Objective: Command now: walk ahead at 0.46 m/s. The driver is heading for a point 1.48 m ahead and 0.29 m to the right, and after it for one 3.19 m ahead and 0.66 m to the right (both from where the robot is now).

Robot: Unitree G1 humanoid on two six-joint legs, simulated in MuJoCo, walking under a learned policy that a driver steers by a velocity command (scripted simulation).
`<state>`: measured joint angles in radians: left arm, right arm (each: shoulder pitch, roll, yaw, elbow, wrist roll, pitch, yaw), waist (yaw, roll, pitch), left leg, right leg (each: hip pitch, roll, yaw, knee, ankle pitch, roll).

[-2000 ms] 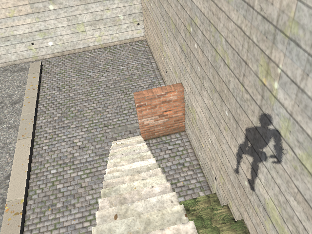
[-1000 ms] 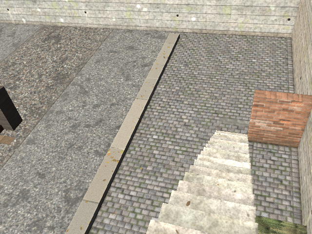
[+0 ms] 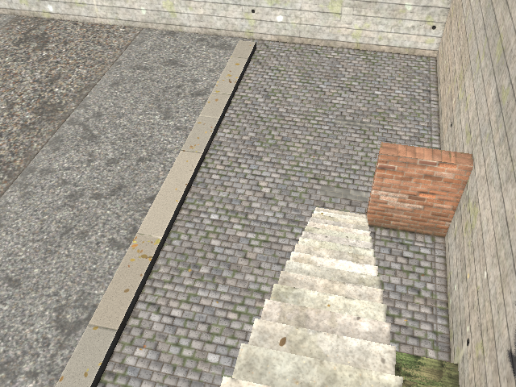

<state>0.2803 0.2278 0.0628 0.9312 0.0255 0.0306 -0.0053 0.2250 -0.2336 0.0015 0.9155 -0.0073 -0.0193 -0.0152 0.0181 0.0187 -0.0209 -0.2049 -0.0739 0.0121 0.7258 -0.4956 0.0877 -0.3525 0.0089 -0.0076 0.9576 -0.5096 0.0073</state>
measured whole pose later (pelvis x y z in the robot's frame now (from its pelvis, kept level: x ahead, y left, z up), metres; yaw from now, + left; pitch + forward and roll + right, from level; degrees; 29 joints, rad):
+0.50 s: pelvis +0.14 -0.08 -0.20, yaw +2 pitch -3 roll -1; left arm 0.54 0.17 0.02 1.13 0.06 -0.04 -0.08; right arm 0.34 -0.25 -0.06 0.96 -0.02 0.00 -0.04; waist 0.03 0.05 -0.05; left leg -0.84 -0.04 -0.09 1.91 -0.38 0.06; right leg -0.28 0.04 -0.09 0.77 -0.44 -0.08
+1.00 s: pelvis +0.37 +0.03 -0.35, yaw +2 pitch +0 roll -4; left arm 0.47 0.25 0.05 1.03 0.00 -0.01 0.03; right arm 0.19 -0.22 -0.04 0.96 -0.01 -0.05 0.05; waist 0.12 0.02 0.01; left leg -0.28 0.06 0.04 0.42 -0.14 0.03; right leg -0.38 0.02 0.06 1.82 -0.88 -0.07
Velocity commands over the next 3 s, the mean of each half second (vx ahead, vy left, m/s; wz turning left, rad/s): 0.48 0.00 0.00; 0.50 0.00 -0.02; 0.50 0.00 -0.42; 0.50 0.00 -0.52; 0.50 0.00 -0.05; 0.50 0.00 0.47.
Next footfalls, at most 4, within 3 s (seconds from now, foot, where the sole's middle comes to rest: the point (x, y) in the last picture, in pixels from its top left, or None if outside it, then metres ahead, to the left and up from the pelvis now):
0.16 right None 0.09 -0.15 -0.81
0.34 right None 0.18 -0.15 -0.94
0.94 left None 0.47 0.13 -1.14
1.62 right None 0.67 -0.10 -1.33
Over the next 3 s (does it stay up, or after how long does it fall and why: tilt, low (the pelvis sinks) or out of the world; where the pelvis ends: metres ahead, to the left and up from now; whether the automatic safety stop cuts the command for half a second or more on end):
stays up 1.08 -0.30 -0.92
